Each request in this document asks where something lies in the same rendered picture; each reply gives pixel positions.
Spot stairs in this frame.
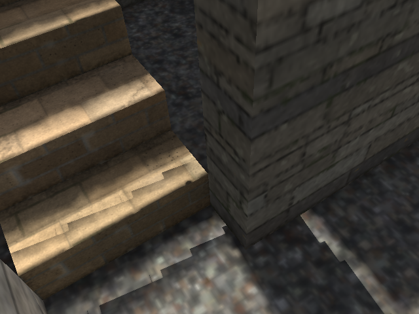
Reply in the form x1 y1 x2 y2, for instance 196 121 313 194
0 0 211 300

